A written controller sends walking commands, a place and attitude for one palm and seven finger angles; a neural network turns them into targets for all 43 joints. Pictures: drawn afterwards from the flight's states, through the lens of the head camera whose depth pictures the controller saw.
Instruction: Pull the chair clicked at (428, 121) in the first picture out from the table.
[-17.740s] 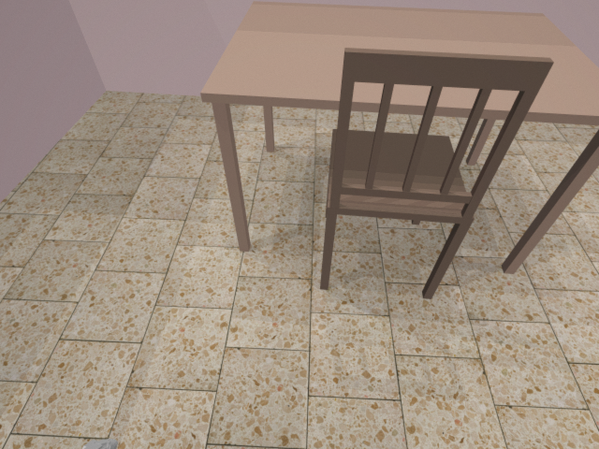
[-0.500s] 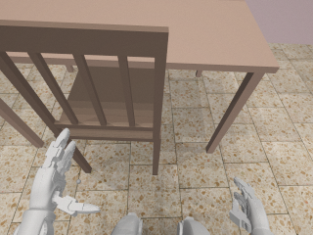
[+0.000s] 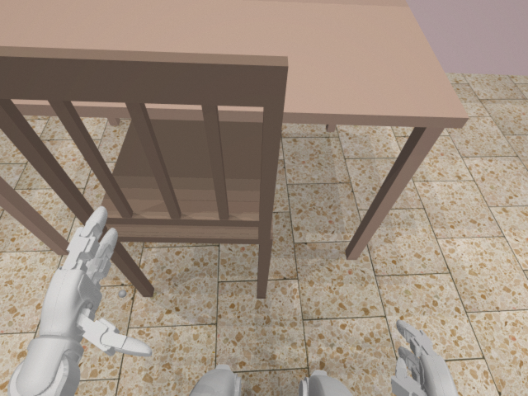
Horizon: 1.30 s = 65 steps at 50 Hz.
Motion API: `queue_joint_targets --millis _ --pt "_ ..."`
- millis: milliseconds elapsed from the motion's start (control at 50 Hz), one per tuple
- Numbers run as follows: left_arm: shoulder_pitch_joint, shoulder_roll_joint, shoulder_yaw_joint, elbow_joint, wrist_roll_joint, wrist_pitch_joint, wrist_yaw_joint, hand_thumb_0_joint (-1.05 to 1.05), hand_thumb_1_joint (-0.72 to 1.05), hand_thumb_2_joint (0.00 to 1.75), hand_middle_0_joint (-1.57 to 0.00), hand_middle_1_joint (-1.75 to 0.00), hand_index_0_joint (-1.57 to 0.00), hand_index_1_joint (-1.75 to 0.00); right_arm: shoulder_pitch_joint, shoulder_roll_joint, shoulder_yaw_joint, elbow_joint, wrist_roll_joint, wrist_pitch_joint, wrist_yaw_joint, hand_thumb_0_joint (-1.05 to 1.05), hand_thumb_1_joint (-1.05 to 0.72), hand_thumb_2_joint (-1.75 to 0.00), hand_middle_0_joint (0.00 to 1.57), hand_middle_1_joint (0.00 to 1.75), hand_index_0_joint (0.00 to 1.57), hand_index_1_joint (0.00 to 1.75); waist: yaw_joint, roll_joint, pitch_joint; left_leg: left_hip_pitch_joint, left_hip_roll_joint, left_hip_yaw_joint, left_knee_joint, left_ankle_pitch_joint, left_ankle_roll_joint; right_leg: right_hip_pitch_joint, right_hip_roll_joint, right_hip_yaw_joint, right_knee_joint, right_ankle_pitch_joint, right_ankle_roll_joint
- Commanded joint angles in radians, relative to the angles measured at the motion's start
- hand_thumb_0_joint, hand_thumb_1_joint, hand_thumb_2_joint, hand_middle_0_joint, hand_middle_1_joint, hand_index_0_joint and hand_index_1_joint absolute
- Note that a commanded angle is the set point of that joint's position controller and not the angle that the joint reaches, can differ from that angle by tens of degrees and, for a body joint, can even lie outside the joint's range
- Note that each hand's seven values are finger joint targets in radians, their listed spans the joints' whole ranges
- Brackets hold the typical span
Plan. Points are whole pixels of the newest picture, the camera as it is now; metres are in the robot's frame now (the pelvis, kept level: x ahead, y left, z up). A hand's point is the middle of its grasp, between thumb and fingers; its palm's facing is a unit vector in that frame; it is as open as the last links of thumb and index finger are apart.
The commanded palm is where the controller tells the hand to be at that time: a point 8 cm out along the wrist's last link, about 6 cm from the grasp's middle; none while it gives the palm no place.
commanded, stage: raise the hand toward the chair's back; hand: left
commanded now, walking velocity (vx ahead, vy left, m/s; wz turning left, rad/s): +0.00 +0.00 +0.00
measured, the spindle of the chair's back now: (159, 170) +0.48 +0.22 +0.01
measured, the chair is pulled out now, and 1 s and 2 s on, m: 0.00 0.00 0.00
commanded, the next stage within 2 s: aim the fingers beside a spindle in 0.34 s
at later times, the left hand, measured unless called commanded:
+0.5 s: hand (130, 297) +0.24 +0.19 +0.04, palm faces +0.04 -1.00 -0.06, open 16.9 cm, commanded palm +0.23 +0.25 +0.04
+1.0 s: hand (139, 273) +0.28 +0.20 +0.02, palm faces +0.03 -1.00 -0.05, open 16.9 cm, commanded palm +0.26 +0.25 +0.02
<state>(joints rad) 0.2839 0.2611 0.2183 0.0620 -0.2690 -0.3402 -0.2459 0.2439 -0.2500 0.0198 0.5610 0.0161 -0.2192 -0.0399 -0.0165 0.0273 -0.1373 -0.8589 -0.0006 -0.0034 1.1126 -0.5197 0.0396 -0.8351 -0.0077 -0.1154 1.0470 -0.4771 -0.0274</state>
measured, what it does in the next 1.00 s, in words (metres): stands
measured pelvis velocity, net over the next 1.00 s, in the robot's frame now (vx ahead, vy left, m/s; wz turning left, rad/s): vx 0.00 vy -0.01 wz -0.01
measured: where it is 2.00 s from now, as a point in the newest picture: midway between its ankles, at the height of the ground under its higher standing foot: outside the picture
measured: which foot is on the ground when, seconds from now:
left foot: down 0.00-1.00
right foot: down 0.00-1.00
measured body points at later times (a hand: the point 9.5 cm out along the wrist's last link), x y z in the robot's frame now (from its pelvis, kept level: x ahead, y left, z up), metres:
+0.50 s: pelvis +0.00 -0.01 +0.00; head +0.07 +0.00 +0.44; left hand +0.23 +0.25 +0.05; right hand +0.18 -0.24 -0.08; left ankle +0.01 +0.09 -0.66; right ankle +0.02 -0.11 -0.66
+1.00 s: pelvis +0.00 -0.01 -0.01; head +0.08 -0.01 +0.43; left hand +0.27 +0.25 +0.03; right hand +0.16 -0.26 -0.10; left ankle +0.01 +0.09 -0.66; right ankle +0.02 -0.11 -0.66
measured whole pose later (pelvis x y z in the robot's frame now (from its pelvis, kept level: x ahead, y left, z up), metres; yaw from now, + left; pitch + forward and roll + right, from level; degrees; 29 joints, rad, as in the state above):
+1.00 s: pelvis +0.00 -0.01 -0.01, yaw +0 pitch +18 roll -2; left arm 0.11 0.27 0.27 0.24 -0.28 -0.39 -0.28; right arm 0.24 -0.26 0.02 0.58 0.01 -0.21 -0.03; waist -0.03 0.02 -0.15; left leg -0.94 0.01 0.00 1.16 -0.53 0.02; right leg -0.92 0.00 -0.12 1.11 -0.49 -0.05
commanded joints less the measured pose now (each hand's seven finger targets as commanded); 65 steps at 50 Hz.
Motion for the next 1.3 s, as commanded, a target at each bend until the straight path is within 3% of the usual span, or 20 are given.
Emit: queue_joint_targets --millis 0,80,140,180,240,400,460,500,600,620,640,760,860,940,980,1040,1080,1140,1160,1280 --pt "-0.053 0.126 0.064 -0.195 -0.019 -0.082 0.008 0.0 -0.5 0.3 -0.06 -0.08 -0.06 -0.08 -0.042 -0.14 -0.06 -0.144 0.005 -0.06 -0.01 0.0 -0.9 -0.9 0.2 0.3 0.2 0.3 0.009 0.036 -0.224 0.174 0.007 -0.078 -0.186 0.302 -0.033 0.129 0.008 0.042 -0.13 0.183 -0.006" --pt "-0.052 0.131 0.064 -0.202 -0.009 -0.097 0.015 0.0 -0.5 0.3 -0.06 -0.08 -0.06 -0.08 -0.043 -0.139 -0.062 -0.143 0.003 -0.059 -0.004 0.0 -0.9 -0.9 0.2 0.3 0.2 0.3 0.009 0.067 -0.228 0.186 0.008 -0.075 -0.183 0.312 -0.035 0.122 0.005 0.045 -0.128 0.186 -0.007" --pt "-0.049 0.142 0.079 -0.192 -0.012 -0.097 0.018 0.0 -0.5 0.3 -0.06 -0.08 -0.06 -0.08 -0.041 -0.139 -0.064 -0.142 0.001 -0.056 -0.005 0.0 -0.9 -0.9 0.2 0.3 0.2 0.3 0.011 0.034 -0.237 0.172 0.007 -0.071 -0.177 0.319 -0.03 0.138 0.006 0.048 -0.127 0.204 -0.006" --pt "-0.064 0.129 0.063 -0.208 -0.013 -0.103 0.014 0.0 -0.5 0.3 -0.06 -0.08 -0.06 -0.08 -0.045 -0.138 -0.061 -0.143 0.002 -0.058 -0.005 0.0 -0.9 -0.9 0.2 0.3 0.2 0.3 0.006 0.06 -0.236 0.178 0.006 -0.067 -0.176 0.311 -0.031 0.134 0.003 0.051 -0.129 0.201 -0.006" --pt "-0.054 0.136 0.071 -0.182 -0.013 -0.097 0.012 0.0 -0.5 0.3 -0.06 -0.08 -0.06 -0.08 -0.045 -0.138 -0.062 -0.142 0.002 -0.054 -0.007 0.0 -0.9 -0.9 0.2 0.3 0.2 0.3 0.006 0.023 -0.234 0.161 0.006 -0.066 -0.173 0.297 -0.024 0.143 0.006 0.055 -0.134 0.199 -0.005" --pt "-0.067 0.125 0.062 -0.172 -0.02 -0.093 -0.004 0.0 -0.5 0.3 -0.06 -0.08 -0.06 -0.08 -0.052 -0.132 -0.055 -0.147 0.005 -0.053 -0.01 0.0 -0.9 -0.9 0.2 0.3 0.2 0.3 0.001 0.014 -0.215 0.129 -0.001 -0.054 -0.165 0.248 -0.016 0.154 0.002 0.07 -0.151 0.176 -0.002" --pt "-0.119 0.146 0.079 -0.151 -0.014 -0.095 -0.003 0.0 -0.5 0.3 -0.06 -0.08 -0.06 -0.08 -0.051 -0.135 -0.053 -0.138 0.004 -0.052 -0.014 0.0 -0.9 -0.9 0.2 0.3 0.2 0.3 -0.005 0.009 -0.203 0.102 -0.001 -0.054 -0.154 0.222 -0.014 0.139 0.002 0.076 -0.147 0.15 -0.002" --pt "-0.167 0.15 0.08 -0.137 -0.013 -0.103 -0.006 0.0 -0.5 0.3 -0.06 -0.08 -0.06 -0.08 -0.052 -0.137 -0.051 -0.131 0.003 -0.056 -0.016 0.0 -0.9 -0.9 0.2 0.3 0.2 0.3 -0.009 0.038 -0.205 0.098 -0.002 -0.051 -0.142 0.21 -0.014 0.12 0.0 0.082 -0.144 0.137 -0.003" --pt "-0.209 0.147 0.072 -0.11 -0.015 -0.107 -0.019 0.0 -0.5 0.3 -0.06 -0.08 -0.06 -0.08 -0.045 -0.14 -0.052 -0.128 0.001 -0.063 -0.016 0.0 -0.9 -0.9 0.2 0.3 0.2 0.3 -0.007 0.041 -0.259 0.108 -0.003 -0.048 -0.128 0.246 -0.012 0.137 -0.002 0.088 -0.129 0.178 -0.002" --pt "-0.213 0.158 0.088 -0.099 -0.019 -0.103 -0.02 0.0 -0.5 0.3 -0.06 -0.08 -0.06 -0.08 -0.039 -0.141 -0.052 -0.124 0.0 -0.061 -0.016 0.0 -0.9 -0.9 0.2 0.3 0.2 0.3 -0.005 0.02 -0.271 0.098 -0.003 -0.047 -0.123 0.254 -0.011 0.149 -0.002 0.088 -0.128 0.191 0.0" --pt "-0.203 0.181 0.114 -0.073 -0.018 -0.097 -0.022 0.0 -0.5 0.3 -0.06 -0.08 -0.06 -0.08 -0.04 -0.143 -0.055 -0.122 0.0 -0.058 -0.017 0.0 -0.9 -0.9 0.2 0.3 0.2 0.3 0.001 0.009 -0.272 0.084 -0.003 -0.043 -0.117 0.266 -0.009 0.163 -0.001 0.097 -0.128 0.208 -0.001" --pt "-0.247 0.188 0.139 -0.02 -0.027 -0.091 -0.032 0.0 -0.5 0.3 -0.06 -0.08 -0.06 -0.08 -0.04 -0.143 -0.053 -0.12 0.001 -0.045 -0.012 0.0 -0.9 -0.9 0.2 0.3 0.2 0.3 0.005 0.014 -0.282 0.048 -0.005 -0.034 -0.109 0.258 -0.008 0.176 -0.003 0.11 -0.123 0.207 0.001" --pt "-0.282 0.172 0.109 -0.037 -0.024 -0.112 -0.038 0.0 -0.5 0.3 -0.06 -0.08 -0.06 -0.08 -0.03 -0.147 -0.057 -0.114 -0.001 -0.048 -0.005 0.0 -0.9 -0.9 0.2 0.3 0.2 0.3 -0.005 0.052 -0.301 0.087 0.0 -0.042 -0.106 0.298 -0.011 0.139 -0.001 0.093 -0.099 0.241 -0.001" --pt "-0.257 0.184 0.131 0.012 -0.025 -0.114 -0.034 0.0 -0.5 0.3 -0.06 -0.08 -0.06 -0.08 -0.028 -0.152 -0.062 -0.108 -0.004 -0.042 -0.002 0.0 -0.9 -0.9 0.2 0.3 0.2 0.3 -0.004 -0.001 -0.289 0.05 0.001 -0.042 -0.096 0.285 -0.009 0.134 0.001 0.095 -0.094 0.234 0.0" --pt "-0.284 0.17 0.117 0.003 -0.023 -0.12 -0.035 0.0 -0.5 0.3 -0.06 -0.08 -0.06 -0.08 -0.029 -0.151 -0.061 -0.109 -0.002 -0.04 -0.001 0.0 -0.9 -0.9 0.2 0.3 0.2 0.3 -0.004 0.035 -0.28 0.054 0.0 -0.042 -0.1 0.268 -0.012 0.11 -0.002 0.092 -0.09 0.208 -0.001" --pt "-0.345 0.166 0.097 -0.001 -0.015 -0.13 -0.026 0.0 -0.5 0.3 -0.06 -0.08 -0.06 -0.08 -0.026 -0.157 -0.061 -0.106 -0.005 -0.042 -0.005 0.0 -0.9 -0.9 0.2 0.3 0.2 0.3 -0.017 0.023 -0.285 0.057 0.004 -0.052 -0.092 0.254 -0.011 0.071 0.0 0.088 -0.08 0.181 -0.001" --pt "-0.349 0.177 0.111 0.005 -0.011 -0.133 -0.02 0.0 -0.5 0.3 -0.06 -0.08 -0.06 -0.08 -0.02 -0.154 -0.061 -0.103 -0.008 -0.04 -0.004 0.0 -0.9 -0.9 0.2 0.3 0.2 0.3 -0.007 0.051 -0.311 0.071 0.003 -0.052 -0.091 0.277 -0.016 0.079 -0.001 0.085 -0.069 0.2 -0.004" --pt "-0.357 0.182 0.11 0.009 -0.003 -0.136 -0.012 0.0 -0.5 0.3 -0.06 -0.08 -0.06 -0.08 -0.021 -0.158 -0.063 -0.103 -0.01 -0.035 -0.003 0.0 -0.9 -0.9 0.2 0.3 0.2 0.3 -0.008 0.028 -0.343 0.077 0.006 -0.056 -0.082 0.293 -0.015 0.071 0.001 0.083 -0.057 0.208 -0.003" --pt "-0.386 0.153 0.078 0.028 0.003 -0.132 -0.014 0.0 -0.5 0.3 -0.06 -0.08 -0.06 -0.08 -0.022 -0.155 -0.059 -0.103 -0.008 -0.032 -0.002 0.0 -0.9 -0.9 0.2 0.3 0.2 0.3 -0.018 0.033 -0.32 0.075 0.005 -0.059 -0.084 0.286 -0.017 0.05 0.0 0.078 -0.054 0.2 -0.002" --pt "-0.463 0.162 0.083 0.067 0.018 -0.12 0.008 0.0 -0.5 0.3 -0.06 -0.08 -0.06 -0.08 -0.023 -0.159 -0.059 -0.102 -0.01 -0.014 -0.003 0.0 -0.9 -0.9 0.2 0.3 0.2 0.3 -0.015 0.038 -0.325 0.067 0.008 -0.067 -0.08 0.25 -0.021 0.011 0.001 0.075 -0.043 0.156 -0.004"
